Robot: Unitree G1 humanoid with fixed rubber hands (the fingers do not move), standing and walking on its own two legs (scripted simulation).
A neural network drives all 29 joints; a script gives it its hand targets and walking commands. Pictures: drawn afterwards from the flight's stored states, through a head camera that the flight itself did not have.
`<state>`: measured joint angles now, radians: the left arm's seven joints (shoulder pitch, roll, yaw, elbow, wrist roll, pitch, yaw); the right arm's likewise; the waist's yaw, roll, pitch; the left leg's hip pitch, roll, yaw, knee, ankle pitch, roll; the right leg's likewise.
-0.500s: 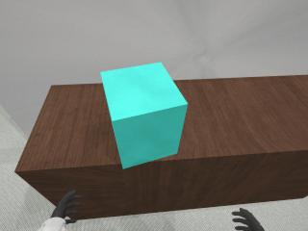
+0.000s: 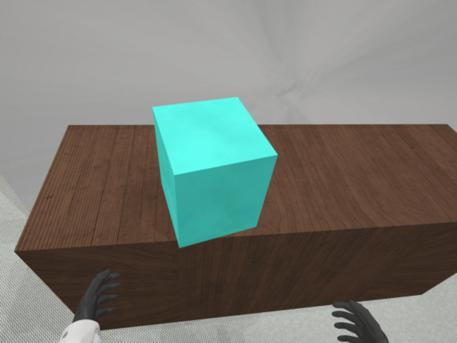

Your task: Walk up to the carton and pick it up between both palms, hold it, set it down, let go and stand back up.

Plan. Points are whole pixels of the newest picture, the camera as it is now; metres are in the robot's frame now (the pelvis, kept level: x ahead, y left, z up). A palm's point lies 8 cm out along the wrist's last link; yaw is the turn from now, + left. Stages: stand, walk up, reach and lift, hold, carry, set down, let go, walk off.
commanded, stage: reach and lift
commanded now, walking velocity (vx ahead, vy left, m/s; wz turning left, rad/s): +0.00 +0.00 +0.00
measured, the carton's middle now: (208, 171) +0.50 +0.04 +0.00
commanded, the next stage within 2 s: none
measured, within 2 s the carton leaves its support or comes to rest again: neither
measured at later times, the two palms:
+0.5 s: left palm (122, 288) +0.23 +0.19 -0.03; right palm (364, 306) +0.20 -0.25 -0.03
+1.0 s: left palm (117, 275) +0.25 +0.20 -0.01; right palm (349, 277) +0.25 -0.22 -0.01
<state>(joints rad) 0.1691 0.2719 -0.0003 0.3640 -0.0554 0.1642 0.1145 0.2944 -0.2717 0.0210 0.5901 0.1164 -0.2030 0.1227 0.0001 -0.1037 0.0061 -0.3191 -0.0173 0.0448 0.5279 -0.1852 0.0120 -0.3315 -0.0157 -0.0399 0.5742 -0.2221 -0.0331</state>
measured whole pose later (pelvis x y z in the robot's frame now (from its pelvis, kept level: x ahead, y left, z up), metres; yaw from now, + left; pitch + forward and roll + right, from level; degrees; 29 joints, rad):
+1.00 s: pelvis +0.04 -0.02 +0.01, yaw +0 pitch +3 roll +2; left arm 0.23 0.15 -0.01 0.23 -0.12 -0.08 0.22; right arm 0.19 -0.27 0.13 0.45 0.32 -0.30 0.15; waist 0.00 -0.08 -0.01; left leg -0.28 -0.02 0.05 0.39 -0.17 0.01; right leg -0.32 -0.01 -0.04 0.50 -0.23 -0.04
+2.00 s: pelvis +0.04 -0.01 +0.01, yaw +0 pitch +3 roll +1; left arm -0.31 0.15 0.06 -0.05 -0.14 0.66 0.25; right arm -0.39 -0.29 0.06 0.32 0.37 0.28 0.00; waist 0.02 -0.06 -0.01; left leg -0.28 -0.01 0.05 0.37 -0.15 0.01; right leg -0.31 0.00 -0.04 0.44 -0.20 -0.04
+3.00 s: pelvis +0.05 -0.01 +0.01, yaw -1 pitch +6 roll +0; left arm -0.74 0.16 0.11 0.63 -0.14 0.41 0.26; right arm -0.87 -0.31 0.07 0.92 0.37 0.24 -0.02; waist 0.07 -0.04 -0.04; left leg -0.33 0.01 0.05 0.41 -0.18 0.01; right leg -0.32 0.02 -0.04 0.40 -0.19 -0.04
